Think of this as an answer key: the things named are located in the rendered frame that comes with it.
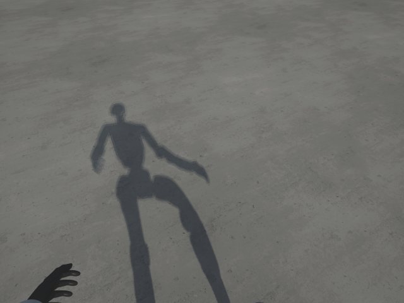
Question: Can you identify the left robot hand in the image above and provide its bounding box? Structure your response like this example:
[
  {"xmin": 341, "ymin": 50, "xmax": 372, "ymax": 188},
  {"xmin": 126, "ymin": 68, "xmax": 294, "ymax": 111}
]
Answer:
[{"xmin": 27, "ymin": 263, "xmax": 80, "ymax": 303}]

